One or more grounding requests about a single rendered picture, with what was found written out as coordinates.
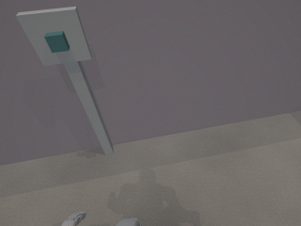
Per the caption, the robot left hand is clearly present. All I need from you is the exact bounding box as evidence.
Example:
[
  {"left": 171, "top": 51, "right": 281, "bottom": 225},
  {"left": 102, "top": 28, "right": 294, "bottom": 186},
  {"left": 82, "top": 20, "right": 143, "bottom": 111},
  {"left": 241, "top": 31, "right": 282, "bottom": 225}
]
[{"left": 61, "top": 211, "right": 87, "bottom": 226}]

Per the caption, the button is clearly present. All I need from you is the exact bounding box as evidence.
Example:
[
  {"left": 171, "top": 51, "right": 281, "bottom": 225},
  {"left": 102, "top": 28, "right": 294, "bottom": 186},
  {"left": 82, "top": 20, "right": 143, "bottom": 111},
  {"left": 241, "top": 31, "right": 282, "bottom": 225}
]
[{"left": 44, "top": 31, "right": 70, "bottom": 53}]

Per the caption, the panel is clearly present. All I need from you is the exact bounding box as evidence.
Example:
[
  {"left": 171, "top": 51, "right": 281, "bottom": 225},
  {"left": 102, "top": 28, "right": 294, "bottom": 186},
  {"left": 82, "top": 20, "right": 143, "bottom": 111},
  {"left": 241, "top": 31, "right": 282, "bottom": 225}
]
[{"left": 16, "top": 7, "right": 114, "bottom": 155}]

